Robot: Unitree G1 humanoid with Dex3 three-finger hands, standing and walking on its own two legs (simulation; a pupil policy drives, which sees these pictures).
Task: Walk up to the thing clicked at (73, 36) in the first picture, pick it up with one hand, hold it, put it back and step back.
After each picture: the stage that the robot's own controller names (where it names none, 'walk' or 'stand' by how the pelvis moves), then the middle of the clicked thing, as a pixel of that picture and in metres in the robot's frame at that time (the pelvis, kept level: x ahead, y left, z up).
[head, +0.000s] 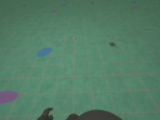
stand; (74, 38) +1.94 +0.49 -0.72
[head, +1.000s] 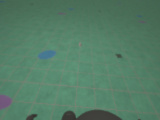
walk; (80, 43) +1.82 +0.21 -0.69
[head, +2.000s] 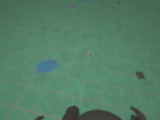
walk; (89, 52) +1.25 +0.04 -0.70
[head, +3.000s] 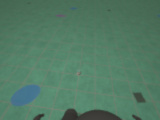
walk; (78, 72) +0.82 +0.15 -0.71
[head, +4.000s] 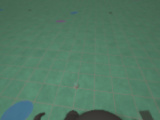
walk; (75, 85) +0.59 +0.20 -0.71
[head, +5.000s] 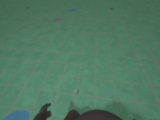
stand; (75, 92) +0.44 +0.20 -0.70
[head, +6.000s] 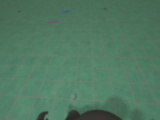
stand; (72, 97) +0.37 +0.23 -0.71
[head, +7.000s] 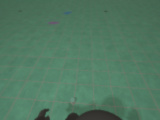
stand; (72, 101) +0.34 +0.21 -0.71
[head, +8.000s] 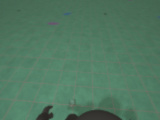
stand; (72, 103) +0.32 +0.19 -0.73
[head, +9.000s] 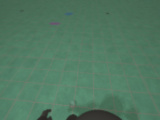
stand; (72, 104) +0.31 +0.20 -0.73
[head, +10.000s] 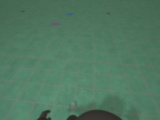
stand; (72, 105) +0.30 +0.19 -0.73
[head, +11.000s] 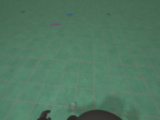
stand; (72, 105) +0.30 +0.19 -0.73
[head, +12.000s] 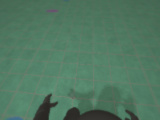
go down; (72, 96) +0.32 +0.20 -0.71
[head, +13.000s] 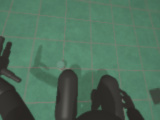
go down; (60, 65) +0.37 +0.25 -0.29
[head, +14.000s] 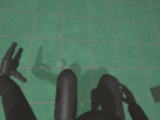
close in; (59, 65) +0.36 +0.26 -0.29
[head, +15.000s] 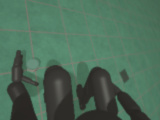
close in; (32, 65) +0.34 +0.29 -0.21
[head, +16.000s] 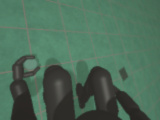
close; (31, 65) +0.34 +0.30 -0.21
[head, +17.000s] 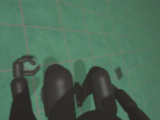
lift; (30, 65) +0.33 +0.29 -0.22
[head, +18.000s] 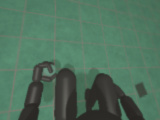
lift; (48, 71) +0.29 +0.28 -0.11
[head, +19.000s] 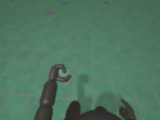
lift; (64, 75) +0.32 +0.18 +0.03
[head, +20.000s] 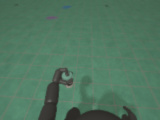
hold; (68, 79) +0.31 +0.17 -0.01
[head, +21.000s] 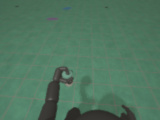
hold; (68, 78) +0.31 +0.17 -0.01
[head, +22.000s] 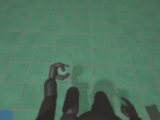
crouch; (64, 73) +0.34 +0.19 -0.07
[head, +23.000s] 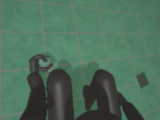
lower; (46, 64) +0.35 +0.26 -0.20
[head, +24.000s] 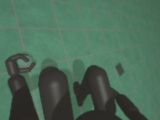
lower; (26, 64) +0.36 +0.30 -0.21
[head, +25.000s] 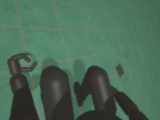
lower; (27, 63) +0.35 +0.30 -0.22
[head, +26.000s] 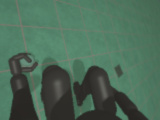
lower; (28, 63) +0.35 +0.30 -0.22
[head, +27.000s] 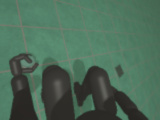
lower; (28, 64) +0.34 +0.30 -0.22
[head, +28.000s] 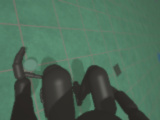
withdraw; (30, 66) +0.33 +0.28 -0.22
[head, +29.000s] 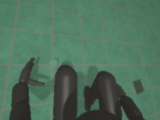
stand; (53, 64) +0.35 +0.26 -0.25
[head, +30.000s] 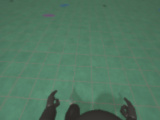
stand; (71, 101) +0.31 +0.17 -0.63
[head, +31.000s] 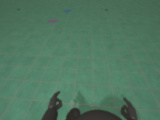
stand; (72, 103) +0.31 +0.19 -0.66
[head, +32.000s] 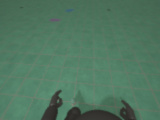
stand; (73, 101) +0.31 +0.19 -0.67
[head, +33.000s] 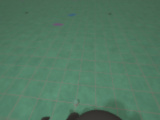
stand; (75, 102) +0.34 +0.17 -0.72
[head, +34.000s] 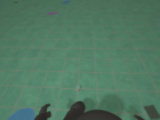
walk; (78, 88) +0.44 +0.17 -0.70
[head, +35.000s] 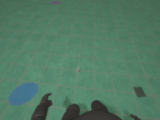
walk; (78, 69) +0.72 +0.14 -0.70
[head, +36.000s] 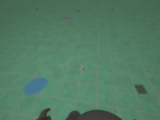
stand; (82, 67) +0.95 +0.19 -0.71
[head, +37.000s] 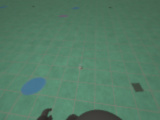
stand; (80, 67) +0.95 +0.19 -0.72
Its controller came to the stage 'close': yes
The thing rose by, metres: 0.70
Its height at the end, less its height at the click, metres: +0.00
